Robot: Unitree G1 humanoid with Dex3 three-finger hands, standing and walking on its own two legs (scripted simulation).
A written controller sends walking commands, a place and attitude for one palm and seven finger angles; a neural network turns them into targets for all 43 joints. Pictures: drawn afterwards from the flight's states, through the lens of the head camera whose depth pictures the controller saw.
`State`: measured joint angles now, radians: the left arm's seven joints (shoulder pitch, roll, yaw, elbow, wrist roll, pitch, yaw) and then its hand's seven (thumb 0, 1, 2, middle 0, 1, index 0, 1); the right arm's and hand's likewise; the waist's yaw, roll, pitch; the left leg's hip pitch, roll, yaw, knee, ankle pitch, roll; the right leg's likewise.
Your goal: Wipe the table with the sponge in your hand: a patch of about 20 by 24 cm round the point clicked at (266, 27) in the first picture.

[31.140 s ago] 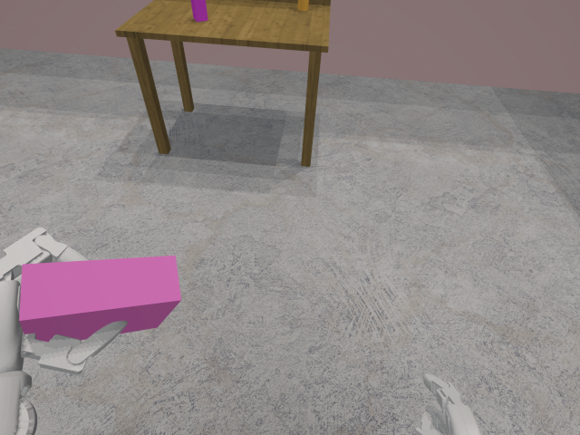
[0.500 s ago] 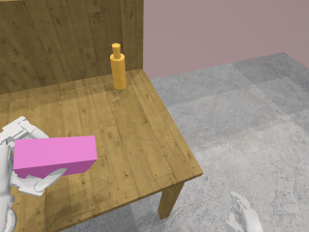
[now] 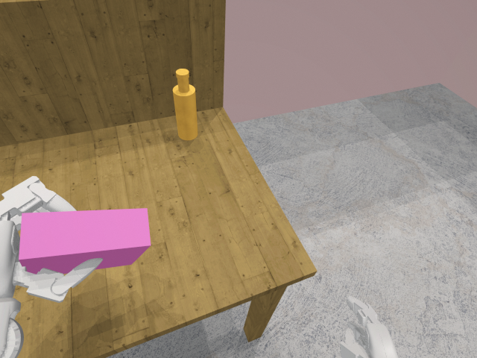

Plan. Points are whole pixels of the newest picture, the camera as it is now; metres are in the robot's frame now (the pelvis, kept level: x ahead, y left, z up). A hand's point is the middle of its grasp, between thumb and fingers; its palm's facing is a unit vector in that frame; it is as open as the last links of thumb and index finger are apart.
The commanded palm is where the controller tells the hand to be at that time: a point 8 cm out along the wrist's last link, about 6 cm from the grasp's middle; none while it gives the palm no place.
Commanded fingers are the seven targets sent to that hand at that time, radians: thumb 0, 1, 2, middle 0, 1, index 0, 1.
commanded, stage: come to a stop and stand still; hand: left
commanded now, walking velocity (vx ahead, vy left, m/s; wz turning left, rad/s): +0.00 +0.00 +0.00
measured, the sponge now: (105, 242) +0.24 +0.20 +0.12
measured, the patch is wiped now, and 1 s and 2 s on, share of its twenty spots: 0.00 0.00 0.00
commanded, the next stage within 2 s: look again from close up in 0.52 s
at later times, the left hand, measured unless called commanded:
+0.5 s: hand (34, 226) +0.23 +0.27 +0.17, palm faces +0.41 -0.84 -0.36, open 9.1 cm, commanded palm +0.16 +0.29 +0.17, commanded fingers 0.00 0.10 1.30 -1.20 -1.60 -1.20 -1.60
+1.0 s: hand (49, 238) +0.22 +0.25 +0.16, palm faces +0.35 -0.86 -0.37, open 9.1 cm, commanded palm +0.16 +0.29 +0.17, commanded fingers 0.00 0.10 1.30 -1.20 -1.60 -1.20 -1.60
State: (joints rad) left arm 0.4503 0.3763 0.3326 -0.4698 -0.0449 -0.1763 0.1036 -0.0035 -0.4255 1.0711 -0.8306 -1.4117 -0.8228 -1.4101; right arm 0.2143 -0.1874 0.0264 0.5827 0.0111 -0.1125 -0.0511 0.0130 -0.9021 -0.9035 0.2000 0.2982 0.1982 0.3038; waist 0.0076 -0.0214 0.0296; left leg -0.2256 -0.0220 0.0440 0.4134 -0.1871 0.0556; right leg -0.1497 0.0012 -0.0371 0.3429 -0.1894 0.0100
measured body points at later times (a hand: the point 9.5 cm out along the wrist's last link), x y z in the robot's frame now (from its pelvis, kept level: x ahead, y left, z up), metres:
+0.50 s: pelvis +0.00 +0.01 +0.00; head +0.03 +0.05 +0.44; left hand +0.20 +0.31 +0.19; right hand +0.18 -0.22 -0.07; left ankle +0.02 +0.08 -0.74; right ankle +0.00 -0.13 -0.74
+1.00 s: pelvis +0.00 +0.01 +0.00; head +0.02 +0.03 +0.45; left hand +0.19 +0.29 +0.18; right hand +0.17 -0.22 -0.07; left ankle +0.02 +0.08 -0.74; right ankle +0.00 -0.13 -0.74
